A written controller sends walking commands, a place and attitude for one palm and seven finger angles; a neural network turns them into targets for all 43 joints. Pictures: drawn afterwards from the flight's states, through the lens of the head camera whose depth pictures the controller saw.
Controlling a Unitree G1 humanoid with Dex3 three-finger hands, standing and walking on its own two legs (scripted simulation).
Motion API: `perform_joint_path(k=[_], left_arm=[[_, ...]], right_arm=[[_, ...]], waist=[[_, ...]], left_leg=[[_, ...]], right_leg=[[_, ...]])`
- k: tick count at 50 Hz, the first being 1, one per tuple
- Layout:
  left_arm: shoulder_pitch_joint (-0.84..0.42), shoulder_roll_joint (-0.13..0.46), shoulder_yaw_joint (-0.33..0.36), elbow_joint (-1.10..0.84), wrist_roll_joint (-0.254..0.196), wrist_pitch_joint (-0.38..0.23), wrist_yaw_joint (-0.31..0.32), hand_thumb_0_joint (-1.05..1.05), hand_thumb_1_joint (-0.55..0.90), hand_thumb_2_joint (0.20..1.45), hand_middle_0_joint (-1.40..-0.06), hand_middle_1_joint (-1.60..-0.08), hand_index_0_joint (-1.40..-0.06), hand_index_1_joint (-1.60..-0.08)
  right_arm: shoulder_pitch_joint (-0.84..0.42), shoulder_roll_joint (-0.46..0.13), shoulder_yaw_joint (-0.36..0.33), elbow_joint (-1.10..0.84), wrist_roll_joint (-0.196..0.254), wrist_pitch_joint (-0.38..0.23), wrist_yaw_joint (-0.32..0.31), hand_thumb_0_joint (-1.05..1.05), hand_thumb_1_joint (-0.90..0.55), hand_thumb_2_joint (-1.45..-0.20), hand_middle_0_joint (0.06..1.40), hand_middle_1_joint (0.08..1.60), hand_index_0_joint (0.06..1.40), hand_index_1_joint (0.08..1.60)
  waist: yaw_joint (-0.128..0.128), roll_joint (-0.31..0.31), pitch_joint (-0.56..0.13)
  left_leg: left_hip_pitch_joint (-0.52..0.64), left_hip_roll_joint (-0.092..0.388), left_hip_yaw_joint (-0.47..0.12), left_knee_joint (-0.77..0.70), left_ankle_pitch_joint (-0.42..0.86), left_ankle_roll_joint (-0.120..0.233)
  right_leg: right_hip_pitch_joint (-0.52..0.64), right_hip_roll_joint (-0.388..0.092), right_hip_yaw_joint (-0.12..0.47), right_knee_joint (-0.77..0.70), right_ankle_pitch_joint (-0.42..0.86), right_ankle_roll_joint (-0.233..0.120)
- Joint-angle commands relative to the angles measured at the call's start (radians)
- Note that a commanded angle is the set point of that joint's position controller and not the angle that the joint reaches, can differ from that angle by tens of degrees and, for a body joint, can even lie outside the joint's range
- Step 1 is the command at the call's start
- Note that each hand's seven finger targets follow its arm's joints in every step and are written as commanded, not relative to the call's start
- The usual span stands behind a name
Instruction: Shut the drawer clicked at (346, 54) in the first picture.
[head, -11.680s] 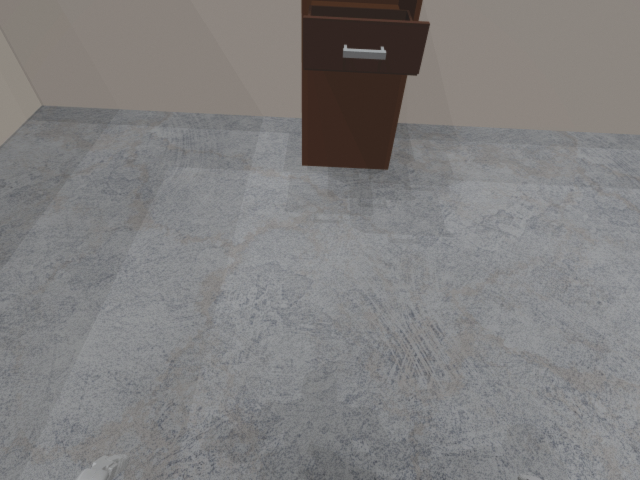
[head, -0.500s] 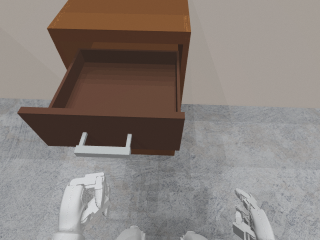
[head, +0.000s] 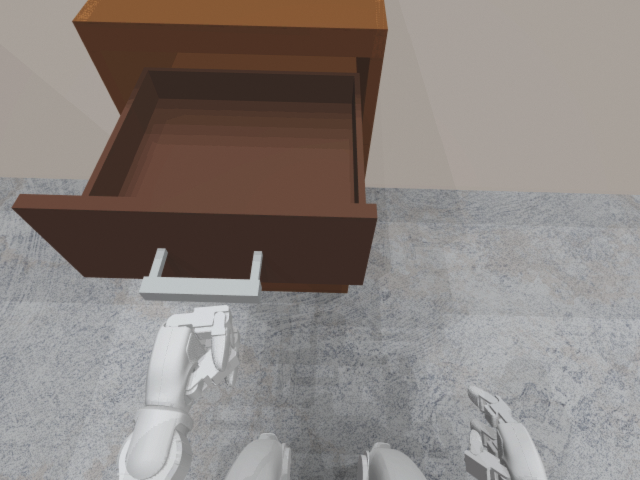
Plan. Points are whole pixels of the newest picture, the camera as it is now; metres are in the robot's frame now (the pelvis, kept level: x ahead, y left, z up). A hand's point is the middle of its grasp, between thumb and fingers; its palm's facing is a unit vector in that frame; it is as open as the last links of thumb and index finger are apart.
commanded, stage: bring the fist close to the handle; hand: left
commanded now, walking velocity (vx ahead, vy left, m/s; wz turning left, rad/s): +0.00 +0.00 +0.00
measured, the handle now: (205, 274) +0.35 +0.15 +0.05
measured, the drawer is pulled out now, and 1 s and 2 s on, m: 0.30 0.29 0.15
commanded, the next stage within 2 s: push the drawer shut in 0.26 s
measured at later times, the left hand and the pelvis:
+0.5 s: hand (232, 362) +0.24 +0.11 +0.05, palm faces -0.02 -1.00 -0.01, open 3.3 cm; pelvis +0.00 +0.01 +0.00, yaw +0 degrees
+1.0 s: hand (233, 329) +0.29 +0.11 +0.04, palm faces -0.04 -1.00 -0.03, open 3.0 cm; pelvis -0.02 +0.01 +0.00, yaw +1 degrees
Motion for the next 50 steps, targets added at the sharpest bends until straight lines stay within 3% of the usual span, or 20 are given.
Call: perform_joint_path(k=[1, 4, 7, 10, 14, 16, 18, 21, 23, 26, 30, 34, 37, 38, 41, 43, 46, 50], left_arm=[[0.043, 0.068, 0.031, -0.259, -0.007, -0.030, 0.001, 0.000, 0.900, 0.900, -1.400, -1.600, -1.400, -1.600], [0.000, 0.040, 0.032, -0.271, -0.004, -0.062, 0.055, 0.000, 0.900, 0.900, -1.400, -1.600, -1.400, -1.600], [-0.012, 0.017, 0.011, -0.235, 0.017, -0.106, 0.077, 0.000, 0.900, 0.900, -1.400, -1.600, -1.400, -1.600], [-0.003, 0.014, -0.016, -0.222, 0.027, -0.125, 0.055, 0.000, 0.900, 0.900, -1.400, -1.600, -1.400, -1.600], [0.012, 0.020, -0.045, -0.270, 0.033, -0.099, 0.022, 0.000, 0.900, 0.900, -1.400, -1.600, -1.400, -1.600], [0.046, 0.041, -0.022, -0.277, 0.023, -0.076, 0.023, 0.000, 0.900, 0.900, -1.400, -1.600, -1.400, -1.600], [0.027, 0.022, -0.032, -0.293, 0.019, -0.063, 0.035, 0.000, 0.900, 0.900, -1.400, -1.600, -1.400, -1.600], [-0.066, 0.040, -0.006, -0.252, 0.027, -0.065, 0.070, 0.000, 0.900, 0.900, -1.400, -1.600, -1.400, -1.600], [-0.119, 0.007, -0.034, -0.226, 0.036, -0.078, 0.081, 0.000, 0.900, 0.900, -1.400, -1.600, -1.400, -1.600], [-0.178, 0.043, 0.004, -0.152, 0.039, -0.079, 0.078, 0.000, 0.900, 0.900, -1.400, -1.600, -1.400, -1.600], [-0.260, 0.060, 0.017, -0.153, 0.029, -0.065, 0.051, 0.000, 0.900, 0.900, -1.400, -1.600, -1.400, -1.600], [-0.294, 0.043, 0.015, -0.160, 0.004, -0.037, 0.050, 0.000, 0.900, 0.900, -1.400, -1.600, -1.400, -1.600], [-0.356, 0.060, 0.036, -0.135, -0.003, -0.036, 0.060, 0.000, 0.900, 0.900, -1.400, -1.600, -1.400, -1.600], [-0.372, 0.031, 0.009, -0.115, -0.004, -0.039, 0.061, 0.000, 0.900, 0.900, -1.400, -1.600, -1.400, -1.600], [-0.452, 0.065, 0.041, -0.070, -0.002, -0.066, 0.070, 0.000, 0.900, 0.900, -1.400, -1.600, -1.400, -1.600], [-0.522, 0.047, 0.018, -0.062, 0.004, -0.086, 0.071, 0.000, 0.900, 0.900, -1.400, -1.600, -1.400, -1.600], [-0.582, 0.090, 0.056, -0.023, 0.004, -0.095, 0.074, 0.000, 0.900, 0.900, -1.400, -1.600, -1.400, -1.600], [-0.676, 0.057, 0.015, -0.011, 0.004, -0.089, 0.077, 0.000, 0.900, 0.900, -1.400, -1.600, -1.400, -1.600]], right_arm=[[-0.026, -0.118, -0.055, -0.187, 0.008, -0.040, -0.019, 0.000, -0.900, -0.900, 0.200, 0.300, 0.200, 0.300], [-0.034, -0.104, -0.050, -0.177, 0.001, -0.039, -0.022, 0.000, -0.900, -0.900, 0.200, 0.300, 0.200, 0.300], [-0.042, -0.099, -0.049, -0.162, -0.007, -0.045, -0.017, 0.000, -0.900, -0.900, 0.200, 0.300, 0.200, 0.300], [-0.048, -0.105, -0.053, -0.164, -0.008, -0.048, -0.009, 0.000, -0.900, -0.900, 0.200, 0.300, 0.200, 0.300], [-0.041, -0.109, -0.056, -0.183, -0.002, -0.037, -0.008, 0.000, -0.900, -0.900, 0.200, 0.300, 0.200, 0.300], [-0.038, -0.113, -0.054, -0.192, 0.002, -0.029, -0.012, 0.000, -0.900, -0.900, 0.200, 0.300, 0.200, 0.300], [-0.039, -0.107, -0.051, -0.196, 0.002, -0.023, -0.016, 0.000, -0.900, -0.900, 0.200, 0.300, 0.200, 0.300], [-0.046, -0.110, -0.044, -0.176, -0.003, -0.021, -0.023, 0.000, -0.900, -0.900, 0.200, 0.300, 0.200, 0.300], [-0.051, -0.103, -0.043, -0.167, -0.007, -0.024, -0.020, 0.000, -0.900, -0.900, 0.200, 0.300, 0.200, 0.300], [-0.051, -0.113, -0.042, -0.151, -0.008, -0.021, -0.023, 0.000, -0.900, -0.900, 0.200, 0.300, 0.200, 0.300], [-0.052, -0.118, -0.045, -0.149, -0.002, -0.016, -0.023, 0.000, -0.900, -0.900, 0.200, 0.300, 0.200, 0.300], [-0.039, -0.118, -0.046, -0.142, 0.000, -0.011, -0.024, 0.000, -0.900, -0.900, 0.200, 0.300, 0.200, 0.300], [-0.034, -0.124, -0.045, -0.119, 0.000, -0.010, -0.029, 0.000, -0.900, -0.900, 0.200, 0.300, 0.200, 0.300], [-0.037, -0.121, -0.044, -0.113, 0.000, -0.012, -0.028, 0.000, -0.900, -0.900, 0.200, 0.300, 0.200, 0.300], [-0.043, -0.130, -0.044, -0.088, -0.001, -0.017, -0.032, 0.000, -0.900, -0.900, 0.200, 0.300, 0.200, 0.300], [-0.048, -0.127, -0.046, -0.077, -0.001, -0.021, -0.032, 0.000, -0.900, -0.900, 0.200, 0.300, 0.200, 0.300], [-0.045, -0.135, -0.047, -0.059, 0.000, -0.019, -0.034, 0.000, -0.900, -0.900, 0.200, 0.300, 0.200, 0.300], [-0.051, -0.135, -0.045, -0.052, 0.002, -0.019, -0.033, 0.000, -0.900, -0.900, 0.200, 0.300, 0.200, 0.300]], waist=[[0.000, -0.041, -0.272], [-0.014, -0.071, -0.213], [-0.024, -0.058, -0.176], [-0.021, -0.031, -0.212], [-0.007, 0.027, -0.277], [-0.006, 0.001, -0.280], [-0.012, -0.021, -0.269], [-0.033, -0.045, -0.182], [-0.037, -0.037, -0.178], [-0.040, -0.063, -0.177], [-0.019, 0.005, -0.263], [-0.018, 0.013, -0.321], [-0.038, -0.023, -0.287], [-0.049, -0.030, -0.263], [-0.061, -0.069, -0.221], [-0.066, -0.031, -0.237], [-0.064, -0.019, -0.250], [-0.066, 0.042, -0.293]], left_leg=[[0.199, -0.002, -0.040, -0.177, 0.344, 0.007], [0.177, 0.000, -0.045, -0.172, 0.301, 0.004], [0.157, 0.001, -0.047, -0.157, 0.273, 0.002], [0.165, 0.001, -0.049, -0.150, 0.259, 0.001], [0.223, 0.001, -0.053, -0.166, 0.303, 0.002], [0.228, 0.003, -0.055, -0.171, 0.327, 0.003], [0.224, 0.003, -0.056, -0.173, 0.325, 0.003], [0.173, 0.003, -0.062, -0.164, 0.259, 0.003], [0.168, 0.001, -0.064, -0.159, 0.230, 0.002], [0.137, 0.000, -0.060, -0.149, 0.198, 0.005], [0.187, -0.003, -0.053, -0.163, 0.237, 0.003], [0.241, -0.001, -0.055, -0.175, 0.314, 0.003], [0.216, 0.003, -0.057, -0.169, 0.304, 0.004], [0.211, 0.003, -0.058, -0.169, 0.285, 0.005], [0.173, 0.005, -0.062, -0.165, 0.227, 0.008], [0.189, 0.003, -0.064, -0.165, 0.210, 0.008], [0.195, 0.004, -0.067, -0.167, 0.199, 0.009], [0.246, 0.002, -0.078, -0.181, 0.186, 0.005]], right_leg=[[0.261, -0.017, 0.088, -0.202, 0.418, 0.035], [0.206, -0.011, 0.078, -0.196, 0.353, 0.035], [0.154, -0.009, 0.076, -0.184, 0.311, 0.031], [0.144, -0.011, 0.081, -0.176, 0.290, 0.028], [0.170, -0.014, 0.075, -0.173, 0.318, 0.023], [0.191, -0.009, 0.074, -0.180, 0.344, 0.024], [0.192, -0.010, 0.069, -0.181, 0.350, 0.028], [0.139, -0.007, 0.067, -0.188, 0.277, 0.028], [0.113, -0.009, 0.067, -0.184, 0.238, 0.028], [0.116, -0.010, 0.080, -0.194, 0.207, 0.028], [0.157, -0.013, 0.086, -0.192, 0.250, 0.024], [0.200, -0.013, 0.078, -0.196, 0.334, 0.027], [0.189, -0.013, 0.077, -0.201, 0.333, 0.032], [0.173, -0.013, 0.075, -0.208, 0.313, 0.034], [0.145, -0.013, 0.082, -0.220, 0.240, 0.035], [0.122, -0.016, 0.083, -0.216, 0.213, 0.033], [0.115, -0.014, 0.084, -0.216, 0.191, 0.030], [0.097, -0.016, 0.078, -0.214, 0.177, 0.028]])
